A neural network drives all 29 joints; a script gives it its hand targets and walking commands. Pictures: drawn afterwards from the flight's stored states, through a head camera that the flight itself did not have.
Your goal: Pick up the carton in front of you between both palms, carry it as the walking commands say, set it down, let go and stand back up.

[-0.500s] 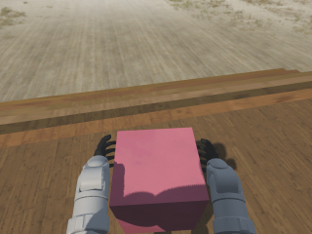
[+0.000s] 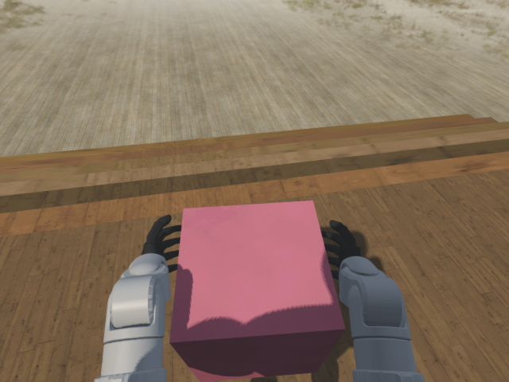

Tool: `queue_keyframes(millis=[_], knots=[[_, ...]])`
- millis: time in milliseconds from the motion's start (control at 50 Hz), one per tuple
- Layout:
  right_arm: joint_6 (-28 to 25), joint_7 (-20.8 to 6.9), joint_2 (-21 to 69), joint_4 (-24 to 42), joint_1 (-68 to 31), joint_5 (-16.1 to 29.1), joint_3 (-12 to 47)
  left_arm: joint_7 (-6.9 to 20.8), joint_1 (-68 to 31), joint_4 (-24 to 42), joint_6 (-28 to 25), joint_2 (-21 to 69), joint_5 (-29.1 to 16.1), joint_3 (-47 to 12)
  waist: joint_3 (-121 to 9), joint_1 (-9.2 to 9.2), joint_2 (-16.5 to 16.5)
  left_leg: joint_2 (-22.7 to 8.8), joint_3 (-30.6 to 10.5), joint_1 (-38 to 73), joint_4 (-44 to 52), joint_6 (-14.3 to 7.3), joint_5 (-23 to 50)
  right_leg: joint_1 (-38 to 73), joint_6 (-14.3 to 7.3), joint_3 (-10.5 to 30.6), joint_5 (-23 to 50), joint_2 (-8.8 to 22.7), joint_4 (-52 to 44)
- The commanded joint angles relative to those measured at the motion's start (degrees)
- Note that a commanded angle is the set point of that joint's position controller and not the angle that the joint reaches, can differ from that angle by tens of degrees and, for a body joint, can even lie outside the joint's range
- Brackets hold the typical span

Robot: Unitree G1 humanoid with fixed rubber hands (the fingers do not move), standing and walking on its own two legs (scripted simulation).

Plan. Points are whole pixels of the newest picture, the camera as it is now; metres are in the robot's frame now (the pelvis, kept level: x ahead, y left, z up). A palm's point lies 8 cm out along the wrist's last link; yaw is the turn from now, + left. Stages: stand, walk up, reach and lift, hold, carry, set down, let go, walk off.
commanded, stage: carry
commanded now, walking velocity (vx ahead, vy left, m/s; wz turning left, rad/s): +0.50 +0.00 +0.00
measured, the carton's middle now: (254, 295) +0.27 +0.01 -0.01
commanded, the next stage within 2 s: none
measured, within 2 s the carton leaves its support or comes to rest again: neither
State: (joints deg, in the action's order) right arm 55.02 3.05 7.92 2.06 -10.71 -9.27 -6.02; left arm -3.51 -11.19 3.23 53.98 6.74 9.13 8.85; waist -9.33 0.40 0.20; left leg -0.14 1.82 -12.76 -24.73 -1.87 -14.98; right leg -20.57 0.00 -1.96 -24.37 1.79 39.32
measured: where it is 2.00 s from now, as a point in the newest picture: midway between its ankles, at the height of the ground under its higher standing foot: (245, 208)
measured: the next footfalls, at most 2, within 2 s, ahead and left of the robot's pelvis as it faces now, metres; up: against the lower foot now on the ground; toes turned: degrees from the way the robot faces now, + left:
right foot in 0.22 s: +0.20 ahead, -0.12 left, +0.00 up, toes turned -9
left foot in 0.64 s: +0.51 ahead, +0.12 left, +0.00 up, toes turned +15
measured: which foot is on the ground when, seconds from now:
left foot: down 0.00-0.22, up 0.24-0.62, down 0.64-1.00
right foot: up 0.00-0.20, down 0.22-0.66, up 0.68-1.00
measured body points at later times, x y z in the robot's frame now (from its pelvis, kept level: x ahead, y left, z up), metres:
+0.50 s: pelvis +0.24 -0.02 +0.00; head +0.24 -0.02 +0.46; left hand +0.52 +0.16 +0.09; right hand +0.53 -0.15 +0.08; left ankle +0.32 +0.12 -0.70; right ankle +0.16 -0.11 -0.74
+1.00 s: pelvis +0.58 +0.03 +0.00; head +0.59 +0.05 +0.45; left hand +0.86 +0.19 +0.08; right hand +0.85 -0.11 +0.08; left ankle +0.47 +0.11 -0.74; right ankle +0.71 -0.11 -0.70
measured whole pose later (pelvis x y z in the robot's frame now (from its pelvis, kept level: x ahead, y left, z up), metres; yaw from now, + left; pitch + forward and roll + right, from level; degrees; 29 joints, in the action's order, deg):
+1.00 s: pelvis +0.58 +0.03 +0.00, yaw +1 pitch +5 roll -2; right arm 66.9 4.8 7.3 22.7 -5.0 -5.6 -4.1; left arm -5.1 -6.9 22.1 65.5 7.5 6.9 4.6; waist -4.1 -0.8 0.2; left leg -2.9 13.1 -2.0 -14.6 -1.0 -17.2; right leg -35.1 -0.2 -8.8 -6.0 5.5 38.0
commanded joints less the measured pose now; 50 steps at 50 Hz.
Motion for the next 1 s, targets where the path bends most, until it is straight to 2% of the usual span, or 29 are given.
queue_keyframes(millis=[0, 40, 120, 160, 180, 200, 220, 240, 260, 280, 300, 320, 340, 380, 460, 540, 580, 600, 620, 640, 660, 680, 700, 720, 740, 760, 800, 900, 980], knots=[[3.1, -11.8, 46.5, 11.8, -32.9, 21.3, 38.2, 13.3, -31.0, 4.6, 5.1, 52.9, -24.2, -44.4, -3.9, -1.98, -7.2, -18.8, -23.5, 18.0, 15.8, -9.0, -5.6, -21.6, -0.2, -1.9, -0.3, 1.8, 3.1], [5.5, -11.3, 46.9, 15.6, -30.7, 23.0, 39.8, 12.9, -27.9, 7.2, 7.2, 53.3, -25.7, -45.1, -6.9, -1.91, -8.7, -15.2, -16.1, 19.6, 14.1, -7.1, 3.2, -18.5, 0.2, -4.5, 3.5, 0.2, -0.3], [9.8, -12.1, 48.0, 19.6, -24.1, 24.6, 40.5, 11.9, -20.8, 12.4, 11.0, 52.5, -24.4, -44.2, -7.5, -1.99, -10.5, -13.3, -9.5, 17.0, 10.9, -6.0, 12.3, -11.2, 0.6, -8.2, 8.0, -1.9, -8.8], [11.4, -12.6, 48.3, 20.9, -21.9, 25.1, 40.7, 11.6, -17.5, 14.7, 12.4, 51.9, -23.2, -43.7, -7.1, -1.25, -8.9, -11.6, -4.8, 10.0, 5.9, -4.6, 11.5, 0.4, 0.7, -11.2, 14.5, -3.3, -17.0], [12.1, -12.7, 48.2, 21.8, -21.0, 25.3, 40.7, 11.7, -16.6, 15.0, 13.1, 52.9, -23.3, -43.3, -8.5, -1.02, -6.7, -10.4, -2.2, 2.4, 0.8, -3.2, 12.7, 12.8, 0.0, -11.7, 16.3, -3.5, -18.6], [12.8, -12.8, 47.5, 23.2, -21.5, 26.0, 41.0, 11.7, -16.2, 15.8, 13.6, 52.4, -23.3, -42.8, -11.2, -0.30, -3.7, -8.7, 0.7, -6.2, -6.8, -1.4, 10.9, 25.0, -1.2, -7.8, 14.2, 0.7, -17.8], [13.8, -12.9, 46.2, 24.9, -24.3, 26.9, 41.3, 11.6, -16.6, 16.8, 14.4, 50.7, -23.1, -42.0, -14.1, 1.10, 5.8, -5.4, 4.5, -17.8, -22.3, 0.9, -1.7, 34.1, -5.2, 10.5, -0.2, 13.9, -22.8], [14.8, -12.9, 45.2, 27.6, -28.7, 28.3, 42.2, 11.4, -18.2, 15.9, 14.7, 49.9, -22.7, -41.1, -12.0, 1.55, 16.1, 0.0, 4.9, -33.1, -34.0, 1.8, -14.4, 38.3, -12.9, 31.0, -3.7, 25.5, -27.6], [15.4, -13.0, 45.0, 28.2, -31.6, 29.2, 42.4, 11.2, -20.4, 17.2, 15.2, 50.7, -23.5, -41.0, -9.9, 1.37, 10.9, -4.6, -0.3, -35.6, -41.2, 0.5, -14.0, 33.9, -15.3, 32.7, -1.6, 26.8, -28.1], [15.8, -13.1, 45.0, 27.8, -32.5, 29.8, 42.1, 11.0, -22.2, 18.2, 15.6, 51.2, -24.4, -41.3, -8.8, 1.15, 6.9, -6.8, -1.2, -34.7, -42.7, -0.1, -12.4, 29.2, -14.7, 28.6, 2.2, 24.6, -28.1], [16.0, -13.0, 45.5, 26.5, -32.2, 29.8, 41.6, 10.8, -23.7, 18.9, 16.1, 51.4, -25.2, -41.7, -8.6, 0.79, 2.8, -8.2, -1.4, -33.0, -41.3, -0.1, -8.2, 26.5, -12.7, 23.1, 2.4, 22.5, -29.1], [16.1, -12.8, 45.9, 25.2, -31.2, 29.4, 40.9, 10.9, -24.7, 18.9, 16.5, 51.5, -25.9, -42.0, -8.3, 0.64, 1.6, -8.7, -0.9, -30.8, -37.5, 0.2, -5.2, 24.2, -10.5, 18.2, 2.8, 20.8, -30.5], [16.2, -12.5, 46.3, 24.0, -30.0, 28.6, 40.4, 11.0, -24.9, 18.7, 16.9, 51.6, -26.4, -42.3, -7.8, 0.70, 2.6, -8.1, 0.7, -28.5, -33.7, 0.7, -2.8, 22.8, -9.0, 12.9, 6.0, 18.7, -31.3], [16.3, -11.9, 46.7, 21.6, -27.4, 26.8, 39.5, 11.6, -24.0, 17.2, 17.4, 51.4, -27.1, -42.6, -6.7, 0.75, 4.8, -7.0, 3.0, -26.4, -26.5, 1.8, -0.2, 22.0, -8.1, 6.8, 11.2, 16.2, -32.0], [16.0, -11.0, 48.0, 18.3, -24.4, 24.0, 38.6, 13.0, -23.1, 14.8, 17.5, 51.6, -27.7, -42.9, -4.1, 0.80, 6.7, -4.3, 7.5, -24.1, -12.9, 2.2, 5.8, 23.3, -7.1, -0.8, 24.6, 13.2, -29.8], [15.2, -11.1, 49.6, 20.2, -25.4, 23.9, 39.4, 13.6, -22.5, 15.1, 16.7, 52.6, -27.0, -42.9, -1.2, 1.07, 9.7, -2.9, 11.0, -17.6, -5.6, 1.0, 11.0, 22.4, -5.3, -4.8, 28.8, 12.3, -27.8], [14.8, -11.3, 50.1, 20.6, -24.5, 24.0, 39.7, 13.7, -21.7, 15.5, 16.3, 52.8, -26.5, -43.0, -2.9, 0.33, 9.4, -1.0, 13.9, -8.5, -2.6, 0.2, 10.6, 21.3, -3.9, -8.4, 37.3, 11.4, -20.3], [14.5, -11.5, 50.1, 20.2, -23.3, 23.9, 39.5, 13.7, -21.1, 15.8, 16.1, 52.7, -26.2, -43.2, -6.0, -0.41, 7.2, 1.5, 16.4, 1.1, -1.1, -0.1, 8.2, 18.6, -2.6, -11.4, 40.8, 9.3, -11.5], [14.3, -11.8, 49.7, 20.0, -23.0, 23.9, 39.3, 13.7, -21.3, 16.1, 16.0, 52.0, -26.1, -43.4, -10.1, -1.46, 3.8, -1.9, 11.8, 13.9, -1.7, -0.7, 5.3, 10.7, -1.2, -11.4, 34.4, 7.8, -0.6], [13.9, -12.0, 48.7, 19.1, -22.4, 23.2, 38.9, 13.7, -22.7, 17.4, 16.2, 51.9, -26.3, -44.1, -15.2, -2.33, -9.3, -19.2, -15.4, 25.4, 5.2, -7.1, -7.8, -4.0, 1.9, -10.3, 20.1, 3.0, 18.2], [13.3, -12.2, 50.1, 18.0, -22.5, 23.7, 39.3, 13.8, -23.7, 17.8, 16.1, 51.9, -26.5, -44.5, -15.9, -1.91, -18.4, -25.7, -32.2, 30.3, 13.4, -11.8, -3.6, -16.5, 1.9, -5.3, -2.1, -2.5, 29.6], [12.9, -12.4, 51.6, 19.8, -23.5, 25.0, 40.1, 13.9, -23.9, 17.1, 15.5, 53.5, -26.4, -45.0, -14.7, -1.64, -13.1, -25.4, -27.0, 29.4, 11.9, -11.7, 4.3, -20.1, 0.1, 0.0, -1.7, 1.5, 35.9], [12.4, -12.5, 53.6, 20.6, -24.4, 25.6, 40.8, 14.0, -23.8, 17.4, 14.8, 55.0, -26.6, -45.0, -14.9, -1.81, -8.3, -23.7, -21.8, 26.4, 9.9, -10.5, 11.5, -20.2, -1.2, 1.4, 0.4, 3.7, 36.5], [11.8, -12.6, 54.8, 21.6, -25.5, 26.0, 41.4, 14.0, -23.5, 17.2, 14.1, 56.6, -26.4, -45.3, -13.6, -1.62, -3.1, -22.2, -16.3, 22.5, 9.8, -8.5, 15.3, -19.2, -1.7, 1.9, 3.8, 5.8, 33.2], [11.3, -12.7, 55.5, 22.6, -26.2, 26.5, 41.9, 13.8, -22.6, 16.9, 13.4, 57.7, -26.2, -45.4, -13.1, -1.30, -2.7, -20.7, -12.0, 19.5, 10.8, -6.6, 15.8, -17.4, -1.7, 1.8, 6.6, 6.6, 28.9], [11.0, -12.9, 55.9, 23.1, -26.1, 26.9, 42.3, 13.6, -21.2, 16.6, 12.8, 58.2, -25.8, -45.3, -13.3, -1.20, -4.1, -19.5, -8.6, 18.6, 11.5, -5.4, 15.6, -15.9, -1.5, 0.6, 8.3, 6.2, 26.2], [10.6, -13.6, 55.6, 23.3, -24.0, 27.5, 42.7, 13.0, -17.7, 15.5, 11.8, 58.8, -24.4, -45.2, -12.5, -1.21, -6.4, -18.1, -4.3, 18.3, 12.4, -5.0, 17.1, -15.9, -1.0, -1.6, 10.1, 5.1, 21.1], [10.5, -14.7, 52.2, 24.4, -21.4, 27.9, 43.0, 11.8, -15.5, 17.3, 11.0, 57.6, -23.0, -45.7, -6.5, -1.31, -8.5, -14.9, 3.5, 18.1, 13.3, -4.8, 20.7, -17.4, 0.3, -6.4, 16.9, 3.7, 4.4], [11.7, -13.7, 48.1, 27.4, -21.9, 27.4, 42.1, 11.6, -18.4, 21.8, 12.7, 53.9, -24.8, -45.9, -1.5, -1.56, -9.2, -13.5, 7.1, 16.5, 12.6, -4.4, 24.0, -13.2, -0.7, -10.8, 21.5, 1.1, -6.3]])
